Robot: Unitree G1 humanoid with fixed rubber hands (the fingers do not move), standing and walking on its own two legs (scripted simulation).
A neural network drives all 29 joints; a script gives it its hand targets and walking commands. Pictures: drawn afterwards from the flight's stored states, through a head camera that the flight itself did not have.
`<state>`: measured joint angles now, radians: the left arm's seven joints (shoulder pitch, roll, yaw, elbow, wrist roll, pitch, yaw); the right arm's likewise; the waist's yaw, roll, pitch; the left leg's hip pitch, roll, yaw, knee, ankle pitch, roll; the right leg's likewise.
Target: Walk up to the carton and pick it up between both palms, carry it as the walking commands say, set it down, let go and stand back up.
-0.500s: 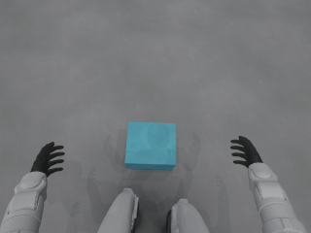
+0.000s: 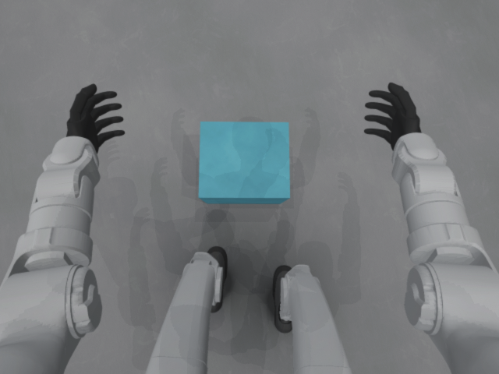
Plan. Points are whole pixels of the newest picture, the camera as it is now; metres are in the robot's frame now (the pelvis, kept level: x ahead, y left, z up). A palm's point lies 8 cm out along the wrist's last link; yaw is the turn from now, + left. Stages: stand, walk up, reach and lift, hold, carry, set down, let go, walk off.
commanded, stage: reach and lift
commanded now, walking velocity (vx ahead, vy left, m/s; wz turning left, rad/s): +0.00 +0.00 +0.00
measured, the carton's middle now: (244, 166) +0.49 +0.04 -0.56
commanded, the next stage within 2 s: none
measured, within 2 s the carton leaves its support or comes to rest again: neither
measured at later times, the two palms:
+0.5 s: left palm (115, 116) +0.48 +0.26 -0.14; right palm (374, 117) +0.52 -0.19 -0.15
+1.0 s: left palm (148, 144) +0.48 +0.26 -0.31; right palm (341, 144) +0.51 -0.18 -0.31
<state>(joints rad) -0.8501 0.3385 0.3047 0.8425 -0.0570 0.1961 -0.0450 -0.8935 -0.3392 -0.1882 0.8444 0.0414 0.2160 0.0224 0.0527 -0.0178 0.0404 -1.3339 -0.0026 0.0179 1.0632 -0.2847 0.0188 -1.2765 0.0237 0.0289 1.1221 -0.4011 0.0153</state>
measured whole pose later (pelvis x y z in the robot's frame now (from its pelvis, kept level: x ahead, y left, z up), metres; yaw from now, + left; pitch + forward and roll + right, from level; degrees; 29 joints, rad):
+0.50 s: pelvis +0.01 +0.01 -0.03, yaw -1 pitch +47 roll -1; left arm -1.01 0.29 0.39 0.85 0.00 0.13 -0.06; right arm -1.06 -0.32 -0.28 0.90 0.01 0.14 0.05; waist 0.05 -0.01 -0.09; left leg -1.67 -0.01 0.01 1.14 -0.29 0.03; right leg -1.60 0.03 0.03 1.19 -0.41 0.03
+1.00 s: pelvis -0.02 -0.01 -0.18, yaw -1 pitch +48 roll -2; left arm -1.15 0.38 0.30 0.91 -0.12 0.14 -0.01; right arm -1.19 -0.36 -0.18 0.90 0.12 0.18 -0.05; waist 0.06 -0.01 0.00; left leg -2.14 -0.01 -0.02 1.74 -0.44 0.01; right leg -2.06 0.05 0.00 1.80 -0.58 0.01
